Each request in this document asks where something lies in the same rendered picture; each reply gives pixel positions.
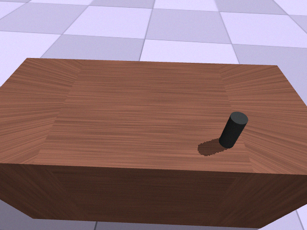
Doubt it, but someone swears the can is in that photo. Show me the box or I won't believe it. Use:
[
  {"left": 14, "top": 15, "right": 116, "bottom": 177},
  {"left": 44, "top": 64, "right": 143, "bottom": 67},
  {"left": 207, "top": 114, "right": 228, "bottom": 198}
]
[{"left": 219, "top": 112, "right": 248, "bottom": 149}]

